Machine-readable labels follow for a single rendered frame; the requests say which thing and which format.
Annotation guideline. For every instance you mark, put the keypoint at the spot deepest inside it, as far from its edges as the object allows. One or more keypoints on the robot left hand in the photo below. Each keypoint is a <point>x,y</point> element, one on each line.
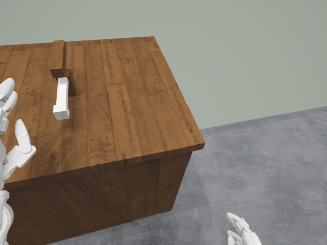
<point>21,154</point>

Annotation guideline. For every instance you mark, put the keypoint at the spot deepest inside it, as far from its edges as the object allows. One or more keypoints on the tap lever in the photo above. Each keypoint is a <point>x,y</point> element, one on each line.
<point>60,110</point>

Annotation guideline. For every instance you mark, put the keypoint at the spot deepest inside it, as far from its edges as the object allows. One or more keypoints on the robot right hand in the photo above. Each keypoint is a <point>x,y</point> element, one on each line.
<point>242,227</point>

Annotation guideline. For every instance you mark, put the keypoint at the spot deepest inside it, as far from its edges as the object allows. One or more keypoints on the robot left forearm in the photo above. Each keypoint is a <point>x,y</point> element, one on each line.
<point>6,217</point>

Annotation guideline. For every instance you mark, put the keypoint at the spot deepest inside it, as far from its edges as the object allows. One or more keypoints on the counter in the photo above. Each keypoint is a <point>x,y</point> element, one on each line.
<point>122,154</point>

